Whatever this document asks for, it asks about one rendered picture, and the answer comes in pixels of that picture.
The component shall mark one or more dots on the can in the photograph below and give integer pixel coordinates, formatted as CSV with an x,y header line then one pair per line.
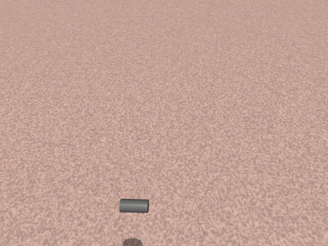
x,y
134,205

